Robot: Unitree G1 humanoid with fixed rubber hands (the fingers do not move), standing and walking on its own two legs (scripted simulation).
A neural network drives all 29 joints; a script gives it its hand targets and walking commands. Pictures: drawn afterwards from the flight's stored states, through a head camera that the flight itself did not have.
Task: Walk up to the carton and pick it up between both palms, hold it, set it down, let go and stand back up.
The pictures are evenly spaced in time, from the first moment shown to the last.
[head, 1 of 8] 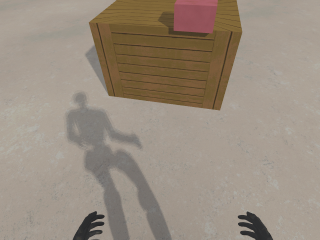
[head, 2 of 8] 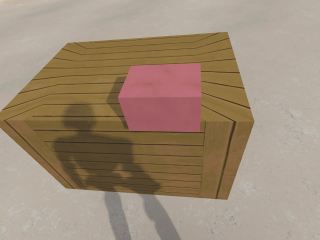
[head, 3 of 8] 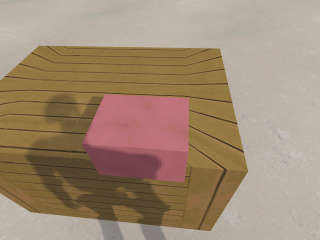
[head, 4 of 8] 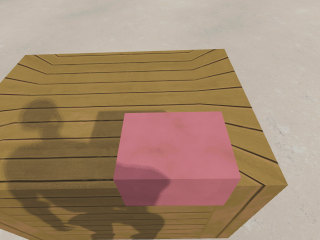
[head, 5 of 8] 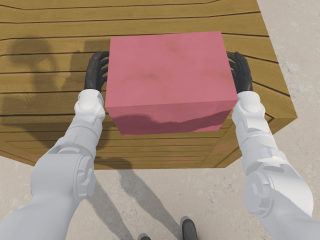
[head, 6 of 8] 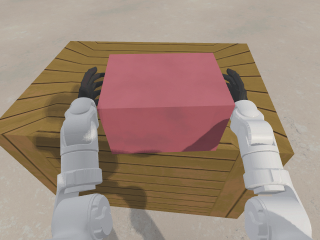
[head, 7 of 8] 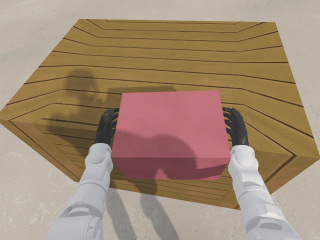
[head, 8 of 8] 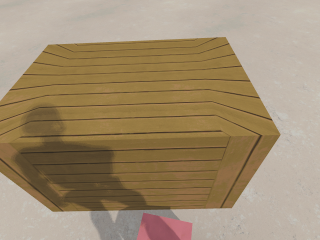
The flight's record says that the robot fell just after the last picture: no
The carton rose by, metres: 0.17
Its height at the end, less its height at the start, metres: -0.71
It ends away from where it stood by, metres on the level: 0.25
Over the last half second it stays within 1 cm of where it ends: yes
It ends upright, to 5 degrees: no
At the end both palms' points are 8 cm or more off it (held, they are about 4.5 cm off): yes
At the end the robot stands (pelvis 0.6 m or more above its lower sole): yes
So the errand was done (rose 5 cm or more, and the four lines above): no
